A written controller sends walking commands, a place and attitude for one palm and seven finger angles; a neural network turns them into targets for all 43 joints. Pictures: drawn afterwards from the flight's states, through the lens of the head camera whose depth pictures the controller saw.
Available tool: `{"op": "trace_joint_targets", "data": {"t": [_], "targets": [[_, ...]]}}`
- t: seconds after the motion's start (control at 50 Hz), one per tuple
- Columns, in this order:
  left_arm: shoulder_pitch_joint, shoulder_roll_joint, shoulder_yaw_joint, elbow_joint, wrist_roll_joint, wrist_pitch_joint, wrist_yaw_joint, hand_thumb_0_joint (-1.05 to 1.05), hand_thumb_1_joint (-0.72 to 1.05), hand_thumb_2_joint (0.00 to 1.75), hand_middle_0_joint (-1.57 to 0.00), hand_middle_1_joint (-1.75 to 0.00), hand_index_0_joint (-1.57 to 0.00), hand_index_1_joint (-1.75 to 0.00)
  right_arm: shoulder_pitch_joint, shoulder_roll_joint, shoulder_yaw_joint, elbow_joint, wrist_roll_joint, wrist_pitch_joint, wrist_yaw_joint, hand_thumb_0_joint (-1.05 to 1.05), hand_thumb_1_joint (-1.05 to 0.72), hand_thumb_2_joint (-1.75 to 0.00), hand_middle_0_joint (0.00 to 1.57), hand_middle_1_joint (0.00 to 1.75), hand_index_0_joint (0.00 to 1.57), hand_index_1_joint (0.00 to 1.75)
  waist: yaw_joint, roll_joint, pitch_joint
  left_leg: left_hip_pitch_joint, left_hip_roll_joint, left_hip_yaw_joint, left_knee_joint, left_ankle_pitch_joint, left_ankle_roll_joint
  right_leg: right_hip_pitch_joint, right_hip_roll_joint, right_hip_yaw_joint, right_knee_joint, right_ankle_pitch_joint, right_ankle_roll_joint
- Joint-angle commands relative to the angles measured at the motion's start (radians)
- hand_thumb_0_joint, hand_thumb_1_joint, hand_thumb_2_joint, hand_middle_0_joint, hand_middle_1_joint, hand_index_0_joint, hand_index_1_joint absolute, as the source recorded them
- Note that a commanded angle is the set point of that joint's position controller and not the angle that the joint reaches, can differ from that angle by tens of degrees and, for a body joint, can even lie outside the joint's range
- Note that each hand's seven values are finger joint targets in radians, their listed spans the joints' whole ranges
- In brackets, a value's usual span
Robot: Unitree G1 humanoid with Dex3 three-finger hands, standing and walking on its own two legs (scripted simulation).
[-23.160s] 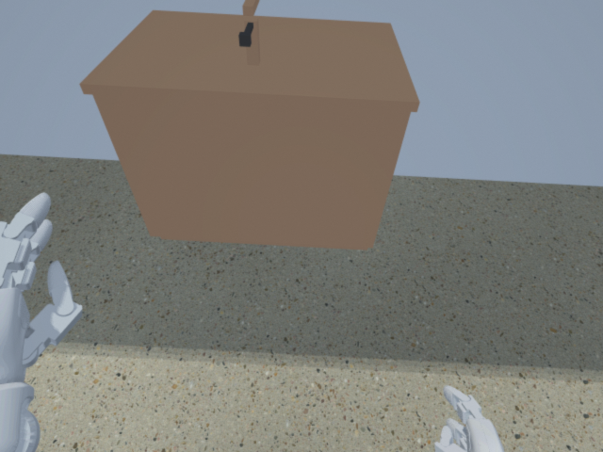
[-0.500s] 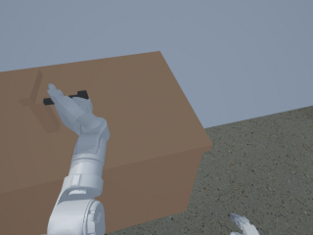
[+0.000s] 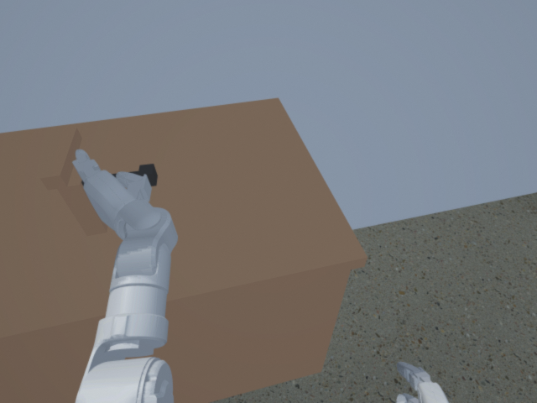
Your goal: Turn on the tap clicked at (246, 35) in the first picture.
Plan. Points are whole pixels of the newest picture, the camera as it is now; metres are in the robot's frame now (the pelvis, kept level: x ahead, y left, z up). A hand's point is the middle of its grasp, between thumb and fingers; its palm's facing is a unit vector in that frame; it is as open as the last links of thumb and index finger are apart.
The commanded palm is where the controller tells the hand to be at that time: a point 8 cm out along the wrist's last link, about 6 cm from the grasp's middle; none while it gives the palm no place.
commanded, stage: lift the hand up off the lever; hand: left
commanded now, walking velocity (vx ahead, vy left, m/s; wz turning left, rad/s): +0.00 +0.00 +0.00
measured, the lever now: (148, 175) +0.45 +0.26 +0.11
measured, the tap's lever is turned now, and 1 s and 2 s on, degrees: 86 86 86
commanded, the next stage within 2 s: draw the hand back beside the body in 0.80 s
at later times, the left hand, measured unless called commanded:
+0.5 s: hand (137, 175) +0.38 +0.23 +0.18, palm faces +0.79 -0.62 +0.00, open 7.8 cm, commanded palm +0.32 +0.24 +0.18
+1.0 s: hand (156, 170) +0.38 +0.20 +0.18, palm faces +0.62 -0.78 -0.06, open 7.8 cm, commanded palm +0.31 +0.24 +0.18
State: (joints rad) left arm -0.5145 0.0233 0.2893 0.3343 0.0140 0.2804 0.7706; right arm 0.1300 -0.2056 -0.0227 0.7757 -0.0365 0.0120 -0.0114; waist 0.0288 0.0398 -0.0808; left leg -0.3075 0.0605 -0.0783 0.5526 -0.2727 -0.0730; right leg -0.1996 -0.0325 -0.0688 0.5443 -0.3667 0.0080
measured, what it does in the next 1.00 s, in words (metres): stands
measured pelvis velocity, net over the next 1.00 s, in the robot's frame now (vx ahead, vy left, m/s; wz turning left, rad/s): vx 0.00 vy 0.00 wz -0.02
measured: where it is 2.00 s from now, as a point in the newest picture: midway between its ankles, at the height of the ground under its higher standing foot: outside the picture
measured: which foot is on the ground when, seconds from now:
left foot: down 0.00-1.00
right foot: down 0.00-1.00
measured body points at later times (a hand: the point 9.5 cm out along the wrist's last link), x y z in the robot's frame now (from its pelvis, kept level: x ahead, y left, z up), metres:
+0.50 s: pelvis +0.00 +0.00 +0.00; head -0.02 -0.01 +0.45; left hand +0.33 +0.26 +0.18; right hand +0.20 -0.21 -0.09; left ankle +0.01 +0.17 -0.73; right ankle -0.05 -0.12 -0.73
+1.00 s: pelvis +0.00 +0.00 +0.01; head -0.02 -0.02 +0.45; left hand +0.34 +0.24 +0.19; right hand +0.20 -0.22 -0.09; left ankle +0.01 +0.17 -0.73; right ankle -0.05 -0.12 -0.73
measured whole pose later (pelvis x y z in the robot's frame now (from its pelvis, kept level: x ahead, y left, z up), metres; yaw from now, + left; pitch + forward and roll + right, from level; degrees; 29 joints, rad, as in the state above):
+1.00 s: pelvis +0.00 +0.00 +0.01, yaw -1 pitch -1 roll +0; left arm -0.45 0.08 0.21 0.18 0.01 0.35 0.54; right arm 0.08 -0.19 0.01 0.74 -0.01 0.04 -0.04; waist 0.05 0.04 -0.05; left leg -0.21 0.06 -0.05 0.47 -0.25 -0.07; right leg -0.13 -0.03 -0.05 0.49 -0.34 0.01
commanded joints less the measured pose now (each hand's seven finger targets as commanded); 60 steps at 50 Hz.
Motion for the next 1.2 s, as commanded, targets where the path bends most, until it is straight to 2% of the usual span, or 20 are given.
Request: {"op": "trace_joint_targets", "data": {"t": [0.0, 0.12, 0.16, 0.22, 0.26, 0.32, 0.5, 0.58, 0.62, 0.68, 0.82, 0.88, 0.9, 0.92, 0.98, 1.02, 1.08, 1.1, 1.12, 1.18], "targets": [[-0.438, 0.150, -0.040, -0.249, 0.045, -0.045, 0.006, 0.00, 0.90, 0.90, -0.15, -0.15, -0.15, -0.15, -0.155, -0.101, -0.028, -0.152, 0.005, -0.043, -0.004, 0.00, -0.90, -0.90, 0.20, 0.30, 0.20, 0.30, 0.002, -0.049, -0.247, 0.160, -0.068, 0.105, -0.022, 0.346, 0.075, 0.031, 0.027, -0.038, -0.075, 0.412, -0.029], [-0.426, 0.160, -0.037, -0.276, 0.038, -0.032, -0.007, 0.00, 0.90, 0.90, -0.15, -0.15, -0.15, -0.15, -0.170, -0.103, -0.027, -0.153, 0.008, -0.040, -0.005, 0.00, -0.90, -0.90, 0.20, 0.30, 0.20, 0.30, 0.009, -0.041, -0.240, 0.181, -0.062, 0.094, -0.039, 0.359, 0.070, 0.040, 0.031, -0.043, -0.080, 0.400, -0.034], [-0.443, 0.101, -0.093, -0.294, 0.035, -0.022, -0.011, 0.00, 0.90, 0.90, -0.15, -0.15, -0.15, -0.15, -0.186, -0.094, -0.021, -0.157, 0.010, -0.047, -0.003, 0.00, -0.90, -0.90, 0.20, 0.30, 0.20, 0.30, 0.003, -0.022, -0.231, 0.191, -0.064, 0.097, -0.039, 0.356, 0.069, 0.029, 0.030, -0.042, -0.085, 0.393, -0.034], [-0.415, 0.144, -0.050, -0.267, 0.023, -0.007, -0.013, 0.00, 0.90, 0.90, -0.15, -0.15, -0.15, -0.15, -0.186, -0.102, -0.023, -0.152, 0.012, -0.043, -0.009, 0.00, -0.90, -0.90, 0.20, 0.30, 0.20, 0.30, 0.014, -0.055, -0.225, 0.191, -0.064, 0.088, -0.055, 0.354, 0.067, 0.044, 0.033, -0.045, -0.092, 0.380, -0.035], [-0.431, 0.110, -0.081, -0.307, 0.022, -0.003, -0.014, 0.00, 0.90, 0.90, -0.15, -0.15, -0.15, -0.15, -0.199, -0.094, -0.018, -0.162, 0.012, -0.043, -0.006, 0.00, -0.90, -0.90, 0.20, 0.30, 0.20, 0.30, 0.016, -0.044, -0.242, 0.203, -0.065, 0.094, -0.052, 0.373, 0.067, 0.056, 0.029, -0.042, -0.090, 0.407, -0.035], [-0.395, 0.157, -0.041, -0.277, 0.017, 0.016, -0.016, 0.00, 0.90, 0.90, -0.15, -0.15, -0.15, -0.15, -0.206, -0.100, -0.018, -0.155, 0.015, -0.033, -0.008, 0.00, -0.90, -0.90, 0.20, 0.30, 0.20, 0.30, 0.024, -0.051, -0.225, 0.192, -0.063, 0.091, -0.064, 0.362, 0.065, 0.063, 0.030, -0.042, -0.100, 0.390, -0.035], [-0.400, 0.160, -0.045, -0.345, 0.015, 0.019, -0.015, 0.00, 0.90, 0.90, -0.15, -0.15, -0.15, -0.15, -0.218, -0.095, -0.018, -0.165, 0.015, -0.036, -0.007, 0.00, -0.90, -0.90, 0.20, 0.30, 0.20, 0.30, 0.029, -0.058, -0.260, 0.225, -0.059, 0.104, -0.062, 0.395, 0.068, 0.097, 0.027, -0.038, -0.106, 0.440, -0.032], [-0.413, 0.118, -0.090, -0.345, 0.002, 0.043, -0.032, 0.00, 0.90, 0.90, -0.15, -0.15, -0.15, -0.15, -0.242, -0.095, -0.011, -0.160, 0.023, -0.039, -0.008, 0.00, -0.90, -0.90, 0.20, 0.30, 0.20, 0.30, 0.019, -0.051, -0.188, 0.216, -0.058, 0.097, -0.080, 0.353, 0.067, 0.069, 0.028, -0.040, -0.130, 0.381, -0.032], [-0.419, 0.158, -0.056, -0.301, -0.005, 0.050, -0.035, 0.00, 0.90, 0.90, -0.15, -0.15, -0.15, -0.15, -0.245, -0.104, -0.012, -0.147, 0.028, -0.041, -0.016, 0.00, -0.90, -0.90, 0.20, 0.30, 0.20, 0.30, 0.018, -0.079, -0.166, 0.204, -0.060, 0.090, -0.099, 0.301, 0.068, 0.057, 0.030, -0.038, -0.146, 0.320, -0.031], [-0.457, 0.117, -0.094, -0.328, 0.006, 0.046, -0.025, 0.00, 0.90, 0.90, -0.15, -0.15, -0.15, -0.15, -0.250, -0.094, -0.010, -0.148, 0.024, -0.051, -0.013, 0.00, -0.90, -0.90, 0.20, 0.30, 0.20, 0.30, 0.024, -0.026, -0.199, 0.222, -0.065, 0.097, -0.092, 0.314, 0.067, 0.058, 0.027, -0.031, -0.140, 0.333, -0.034], [-0.436, 0.187, -0.021, -0.273, 0.007, 0.034, -0.016, 0.00, 0.90, 0.90, -0.15, -0.15, -0.15, -0.15, -0.232, -0.102, -0.016, -0.144, 0.021, -0.038, -0.016, 0.00, -0.90, -0.90, 0.20, 0.30, 0.20, 0.30, 0.033, -0.074, -0.217, 0.216, -0.060, 0.094, -0.095, 0.336, 0.069, 0.083, 0.027, -0.033, -0.138, 0.356, -0.031], [-0.448, 0.151, -0.054, -0.294, 0.014, 0.030, -0.014, 0.00, 0.90, 0.90, -0.15, -0.15, -0.15, -0.15, -0.236, -0.096, -0.015, -0.152, 0.018, -0.038, -0.012, 0.00, -0.90, -0.90, 0.20, 0.30, 0.20, 0.30, 0.030, -0.055, -0.228, 0.224, -0.059, 0.104, -0.081, 0.357, 0.071, 0.082, 0.024, -0.032, -0.132, 0.388, -0.031], [-0.379, 0.122, -0.239, -0.383, 0.074, 0.009, -0.185, 0.00, 0.90, 0.90, -0.15, -0.15, -0.15, -0.15, -0.164, -0.125, -0.017, -0.153, 0.020, -0.017, -0.025, 0.00, -0.90, -0.90, 0.20, 0.30, 0.20, 0.30, -0.038, -0.113, -0.232, 0.259, -0.054, 0.119, -0.063, 0.393, 0.088, 0.072, 0.028, -0.006, -0.078, 0.499, -0.031], [-0.326, 0.218, -0.121, -0.393, 0.051, 0.002, -0.261, 0.00, 0.90, 0.90, -0.15, -0.16, -0.15, -0.16, -0.151, -0.127, -0.028, -0.180, 0.030, -0.008, -0.039, 0.00, -0.90, -0.90, 0.20, 0.30, 0.20, 0.30, -0.010, -0.090, -0.268, 0.264, -0.055, 0.120, -0.067, 0.417, 0.095, 0.107, 0.032, -0.007, -0.075, 0.546, -0.035], [-0.197, 0.301, -0.097, -0.457, -0.017, -0.012, -0.473, 0.00, 0.90, 0.90, -0.16, -0.16, -0.16, -0.16, -0.156, -0.121, -0.005, -0.229, 0.053, 0.009, -0.071, 0.00, -0.90, -0.90, 0.20, 0.30, 0.20, 0.30, 0.007, -0.093, -0.222, 0.263, -0.055, 0.125, -0.081, 0.411, 0.095, 0.136, 0.034, 0.007, -0.079, 0.598, -0.026], [-0.042, 0.375, 0.045, -0.504, -0.096, 0.010, -0.521, 0.00, 0.90, 0.90, -0.16, -0.17, -0.16, -0.17, -0.182, -0.116, 0.001, -0.261, 0.063, 0.010, -0.081, 0.00, -0.90, -0.90, 0.20, 0.30, 0.20, 0.30, 0.058, -0.041, -0.223, 0.256, -0.055, 0.124, -0.095, 0.417, 0.086, 0.175, 0.037, 0.003, -0.094, 0.590, -0.028], [0.066, 0.325, 0.039, -0.646, -0.135, 0.056, -0.482, 0.00, 0.90, 0.90, -0.16, -0.18, -0.16, -0.18, -0.214, -0.098, 0.013, -0.296, 0.072, -0.013, -0.072, 0.00, -0.90, -0.90, 0.20, 0.30, 0.20, 0.30, 0.072, -0.044, -0.167, 0.240, -0.050, 0.128, -0.096, 0.422, 0.081, 0.156, 0.039, -0.007, -0.111, 0.563, -0.023], [0.259, 0.470, 0.028, -0.576, -0.099, -0.077, -0.551, 0.00, 0.90, 0.90, -0.16, -0.18, -0.16, -0.18, -0.100, -0.121, -0.006, -0.267, 0.034, -0.022, -0.060, 0.00, -0.90, -0.90, 0.20, 0.30, 0.20, 0.30, 0.017, -0.119, -0.083, 0.242, -0.042, 0.123, -0.076, 0.370, 0.095, 0.104, 0.027, 0.009, -0.119, 0.600, -0.004], [0.320, 0.520, 0.096, -0.567, -0.104, -0.148, -0.576, 0.00, 0.90, 0.90, -0.16, -0.19, -0.16, -0.19, -0.092, -0.127, -0.012, -0.274, 0.036, -0.028, -0.053, 0.00, -0.90, -0.90, 0.20, 0.30, 0.20, 0.30, 0.043, -0.079, -0.106, 0.229, -0.048, 0.127, -0.092, 0.354, 0.097, 0.125, 0.025, 0.010, -0.123, 0.592, -0.012], [0.246, 0.482, 0.004, -0.765, -0.088, -0.296, -0.620, 0.00, 0.90, 0.90, -0.16, -0.19, -0.16, -0.19, -0.093, -0.112, -0.012, -0.306, 0.038, -0.072, -0.048, 0.00, -0.90, -0.90, 0.20, 0.30, 0.20, 0.30, 0.007, 0.026, -0.100, 0.291, -0.045, 0.136, -0.089, 0.356, 0.098, 0.091, 0.025, 0.014, -0.145, 0.559, -0.014]]}}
